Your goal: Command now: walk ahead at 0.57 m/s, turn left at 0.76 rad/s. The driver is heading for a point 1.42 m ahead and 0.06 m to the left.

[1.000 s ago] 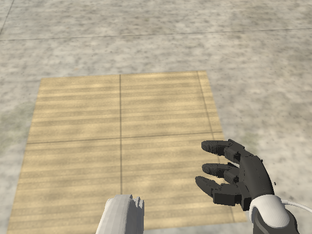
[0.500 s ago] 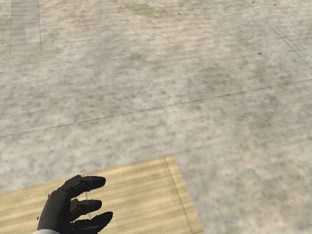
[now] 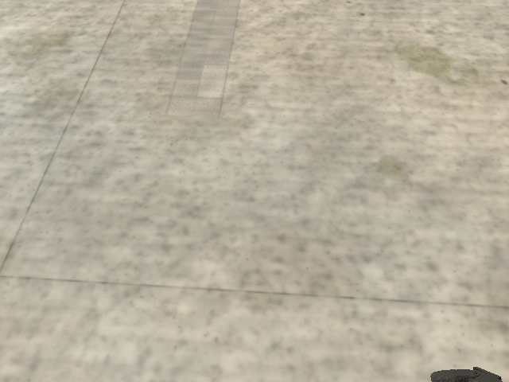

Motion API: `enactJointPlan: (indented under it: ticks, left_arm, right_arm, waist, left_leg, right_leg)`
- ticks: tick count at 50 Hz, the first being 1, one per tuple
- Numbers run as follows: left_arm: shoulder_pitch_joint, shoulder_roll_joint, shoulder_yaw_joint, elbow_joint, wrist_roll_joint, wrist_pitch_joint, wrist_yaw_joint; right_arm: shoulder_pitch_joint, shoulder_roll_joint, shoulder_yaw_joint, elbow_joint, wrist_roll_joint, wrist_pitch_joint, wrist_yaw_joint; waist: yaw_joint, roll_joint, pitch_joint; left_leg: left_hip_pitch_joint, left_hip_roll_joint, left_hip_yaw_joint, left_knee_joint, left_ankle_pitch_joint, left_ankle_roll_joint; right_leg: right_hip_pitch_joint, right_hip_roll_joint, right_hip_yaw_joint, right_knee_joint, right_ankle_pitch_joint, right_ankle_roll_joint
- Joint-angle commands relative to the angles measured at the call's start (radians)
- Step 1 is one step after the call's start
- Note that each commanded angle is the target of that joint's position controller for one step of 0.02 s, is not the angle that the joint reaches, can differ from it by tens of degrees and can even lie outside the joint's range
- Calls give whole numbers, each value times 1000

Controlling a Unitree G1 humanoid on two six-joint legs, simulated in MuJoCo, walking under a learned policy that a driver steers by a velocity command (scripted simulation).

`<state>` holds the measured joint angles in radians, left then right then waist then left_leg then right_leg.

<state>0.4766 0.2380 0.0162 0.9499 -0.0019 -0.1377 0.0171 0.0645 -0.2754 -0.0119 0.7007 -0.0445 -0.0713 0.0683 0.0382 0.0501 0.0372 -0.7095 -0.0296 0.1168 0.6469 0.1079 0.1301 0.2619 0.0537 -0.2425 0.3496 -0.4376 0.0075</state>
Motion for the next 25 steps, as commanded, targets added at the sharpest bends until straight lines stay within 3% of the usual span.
enactJointPlan:
  ticks: [1,2,3,4,5,6,7,8,9,12,15,18,20,21,22,23,24,25]
  left_arm:
    - [-206,268,54,-151,-11,17,35]
    - [-179,74,4,-216,58,2,13]
    - [-34,84,-9,-268,2,-19,-7]
    - [-113,184,6,-298,-3,-25,-10]
    - [-170,175,11,-333,-10,-18,-7]
    - [-189,169,16,-326,5,-1,3]
    - [-177,177,23,-332,10,20,10]
    - [-182,183,29,-346,17,38,16]
    - [-200,171,28,-363,27,46,23]
    - [-298,104,13,-407,31,53,40]
    - [-401,98,12,-431,11,62,35]
    - [-450,121,21,-427,8,55,15]
    - [-406,134,36,-404,18,41,8]
    - [-345,138,42,-382,30,32,10]
    - [-309,163,44,-385,51,34,20]
    - [-250,182,49,-382,75,47,24]
    - [-285,184,62,-398,41,59,30]
    - [-299,129,50,-421,29,69,37]
  right_arm:
    - [518,-214,-92,78,86,-2,-22]
    - [453,-271,-78,60,56,-2,-43]
    - [406,-297,-85,-3,-18,-11,-47]
    - [327,-281,-107,-65,7,4,-46]
    - [230,-238,-98,-88,46,6,-44]
    - [152,-187,-82,-108,68,6,-45]
    - [111,-178,-79,-126,62,8,-48]
    - [105,-169,-78,-126,55,10,-52]
    - [104,-151,-74,-118,60,13,-58]
    - [127,-171,-88,-98,68,45,-97]
    - [145,-177,-101,-98,93,96,-133]
    - [175,-131,-92,-105,77,111,-144]
    - [155,-94,-81,-119,58,106,-138]
    - [131,-69,-70,-133,52,101,-128]
    - [158,-14,-49,-148,37,95,-120]
    - [297,-46,-48,-152,52,81,-102]
    - [327,-149,-68,-118,54,76,-84]
    - [209,-202,-81,-106,57,92,-86]
  waist:
    - [-325,-87,-168]
    - [-177,252,-218]
    - [-122,173,-546]
    - [-149,-53,-566]
    - [-77,-160,-354]
    - [-20,-238,-229]
    - [15,-218,-144]
    - [32,-184,-98]
    - [36,-157,-81]
    - [11,-89,-156]
    - [-35,0,-237]
    - [-79,74,-217]
    - [-49,102,-197]
    - [-18,71,-217]
    - [-30,-88,-278]
    - [-82,-356,-367]
    - [-76,-303,-410]
    - [-14,-174,-332]
  left_leg:
    - [883,13,-155,-128,236,92]
    - [1047,150,-387,9,802,134]
    - [1265,377,-790,-64,733,375]
    - [1146,332,-822,-183,431,351]
    - [929,274,-758,-258,200,314]
    - [713,223,-699,-312,113,271]
    - [540,194,-650,-337,173,258]
    - [423,158,-596,-350,260,245]
    - [331,107,-524,-340,332,223]
    - [301,-13,-422,-252,460,141]
    - [364,-61,-439,-184,300,21]
    - [420,-46,-494,-136,66,-25]
    - [470,-29,-532,-39,-6,-28]
    - [456,-50,-500,87,-61,-49]
    - [300,-130,-404,334,-458,-88]
    - [73,-211,-366,548,-877,-154]
    - [14,-118,-361,713,-788,-181]
    - [12,-88,-331,784,-706,-197]
  right_leg:
    - [-575,-72,61,896,859,90]
    - [-870,55,143,1318,-197,84]
    - [-1016,52,410,1505,-216,89]
    - [-959,11,438,1404,-108,46]
    - [-1016,-22,407,1292,-67,31]
    - [-983,-64,392,1215,-38,33]
    - [-944,-75,386,1154,-21,48]
    - [-905,-91,378,1083,-17,64]
    - [-863,-99,363,963,-3,74]
    - [-798,-36,322,637,166,96]
    - [-742,35,329,393,359,98]
    - [-708,33,340,229,463,84]
    - [-649,1,367,110,530,42]
    - [-527,-56,379,31,660,-1]
    - [-298,-235,543,86,996,-104]
    - [-78,-497,878,103,1223,-349]
    - [-120,-554,1028,84,926,-400]
    - [-209,-451,897,85,747,-344]
